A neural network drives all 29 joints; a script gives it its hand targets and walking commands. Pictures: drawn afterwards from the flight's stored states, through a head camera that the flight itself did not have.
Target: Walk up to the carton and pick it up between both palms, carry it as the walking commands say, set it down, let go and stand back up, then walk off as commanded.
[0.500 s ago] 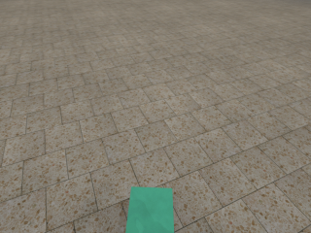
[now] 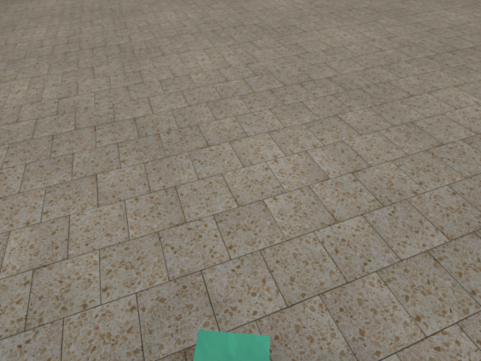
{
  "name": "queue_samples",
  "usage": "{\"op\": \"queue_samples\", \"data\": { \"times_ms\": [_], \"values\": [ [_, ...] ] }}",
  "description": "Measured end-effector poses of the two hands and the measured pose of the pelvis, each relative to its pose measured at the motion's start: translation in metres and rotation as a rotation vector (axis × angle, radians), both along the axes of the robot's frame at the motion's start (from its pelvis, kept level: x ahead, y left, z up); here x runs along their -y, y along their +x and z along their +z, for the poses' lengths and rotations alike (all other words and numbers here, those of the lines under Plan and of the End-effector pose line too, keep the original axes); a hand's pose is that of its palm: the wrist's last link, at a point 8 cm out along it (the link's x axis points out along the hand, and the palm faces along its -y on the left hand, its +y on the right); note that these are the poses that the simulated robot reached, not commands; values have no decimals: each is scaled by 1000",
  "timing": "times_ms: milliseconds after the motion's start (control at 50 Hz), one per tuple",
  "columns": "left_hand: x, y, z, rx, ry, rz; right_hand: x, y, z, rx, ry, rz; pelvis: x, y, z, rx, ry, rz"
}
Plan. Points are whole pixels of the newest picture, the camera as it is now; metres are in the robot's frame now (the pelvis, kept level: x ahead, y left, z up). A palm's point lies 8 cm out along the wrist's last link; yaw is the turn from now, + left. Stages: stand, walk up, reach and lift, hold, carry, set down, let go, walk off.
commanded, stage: walk off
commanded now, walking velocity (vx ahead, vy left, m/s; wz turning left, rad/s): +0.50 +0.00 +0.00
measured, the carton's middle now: out of the picture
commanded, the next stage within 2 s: none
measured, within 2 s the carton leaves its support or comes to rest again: rests again in 1.72 s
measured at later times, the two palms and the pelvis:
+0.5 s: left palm (143, 298) +0.30 +0.22 -0.15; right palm (347, 285) +0.34 -0.24 -0.18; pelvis +0.30 -0.02 -0.02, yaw +2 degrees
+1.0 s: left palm (173, 211) +0.57 +0.21 -0.18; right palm (326, 162) +0.72 -0.26 -0.13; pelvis +0.62 -0.02 -0.02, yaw +2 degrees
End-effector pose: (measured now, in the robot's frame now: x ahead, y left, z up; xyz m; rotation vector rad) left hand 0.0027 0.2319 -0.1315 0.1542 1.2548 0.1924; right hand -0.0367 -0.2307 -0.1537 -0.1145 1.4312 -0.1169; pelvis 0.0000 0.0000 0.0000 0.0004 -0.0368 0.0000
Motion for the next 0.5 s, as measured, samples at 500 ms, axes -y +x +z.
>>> {"op": "queue_samples", "data": {
  "times_ms": [500],
  "values": [
    [7,296,-14,-66,48,10,7,372,-24,182,32,51,25,296,-23,2,76,33]
  ]
}}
